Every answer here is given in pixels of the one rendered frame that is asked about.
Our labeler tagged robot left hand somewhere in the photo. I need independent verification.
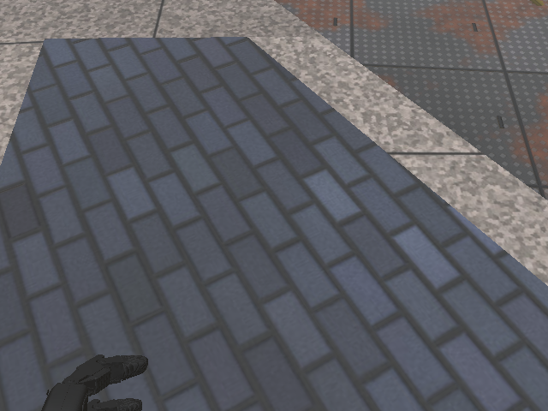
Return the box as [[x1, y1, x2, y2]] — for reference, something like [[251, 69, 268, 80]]
[[41, 354, 148, 411]]

